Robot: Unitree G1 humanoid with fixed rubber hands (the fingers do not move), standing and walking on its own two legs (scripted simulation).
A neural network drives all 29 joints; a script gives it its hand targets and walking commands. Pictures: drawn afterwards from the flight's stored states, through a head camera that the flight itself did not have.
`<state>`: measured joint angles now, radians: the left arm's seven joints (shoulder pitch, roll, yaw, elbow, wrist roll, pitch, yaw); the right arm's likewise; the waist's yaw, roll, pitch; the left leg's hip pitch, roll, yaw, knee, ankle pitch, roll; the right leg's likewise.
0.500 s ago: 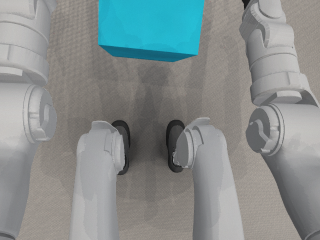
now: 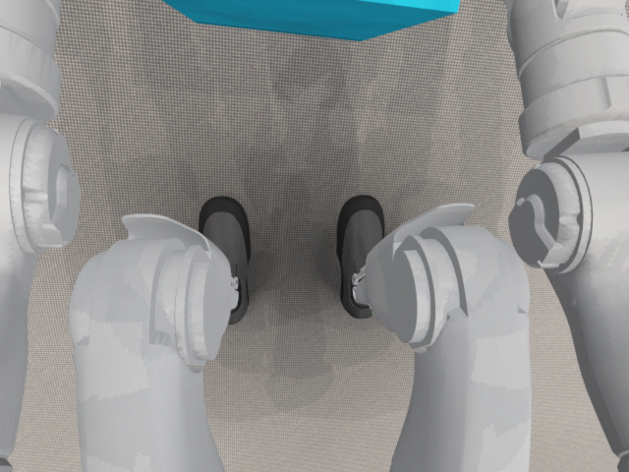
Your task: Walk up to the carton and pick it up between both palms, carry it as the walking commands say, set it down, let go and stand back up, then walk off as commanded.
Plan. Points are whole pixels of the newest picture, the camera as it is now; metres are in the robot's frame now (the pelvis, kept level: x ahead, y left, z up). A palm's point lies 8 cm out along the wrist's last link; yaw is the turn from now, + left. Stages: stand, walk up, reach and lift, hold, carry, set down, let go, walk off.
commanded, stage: reach and lift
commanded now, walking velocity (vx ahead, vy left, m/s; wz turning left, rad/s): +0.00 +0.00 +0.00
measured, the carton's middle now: out of the picture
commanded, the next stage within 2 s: none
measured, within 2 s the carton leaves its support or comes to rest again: leaves its support in 1.48 s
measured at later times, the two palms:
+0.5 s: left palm out of the picture +0.58 +0.19 -0.15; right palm out of the picture +0.57 -0.15 -0.15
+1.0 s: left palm out of the picture +0.59 +0.17 -0.16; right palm out of the picture +0.57 -0.13 -0.17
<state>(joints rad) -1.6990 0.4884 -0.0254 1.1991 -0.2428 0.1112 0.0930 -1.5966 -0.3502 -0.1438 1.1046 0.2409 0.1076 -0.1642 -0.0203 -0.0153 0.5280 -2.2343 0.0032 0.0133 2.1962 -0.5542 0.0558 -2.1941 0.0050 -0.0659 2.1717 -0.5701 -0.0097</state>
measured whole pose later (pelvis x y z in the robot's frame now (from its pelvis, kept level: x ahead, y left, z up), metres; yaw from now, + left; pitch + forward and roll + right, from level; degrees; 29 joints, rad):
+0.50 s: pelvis +0.00 +0.00 +0.01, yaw +0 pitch +35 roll -4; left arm -1.66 0.44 0.02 1.26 -0.18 0.09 0.07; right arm -1.58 -0.31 -0.17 1.19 0.19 0.09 -0.13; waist -0.02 -0.02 0.42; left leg -2.23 0.00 0.02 2.18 -0.57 0.06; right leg -2.19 0.01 -0.06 2.16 -0.58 0.00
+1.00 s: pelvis +0.01 +0.00 +0.00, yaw +1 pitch +33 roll -4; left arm -1.73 0.38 0.04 1.26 -0.10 0.14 0.09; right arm -1.59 -0.25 -0.25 1.12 0.11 0.12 -0.16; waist -0.02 -0.01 0.49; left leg -2.22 -0.03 0.00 2.21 -0.58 0.04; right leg -2.17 0.05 -0.04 2.19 -0.61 0.02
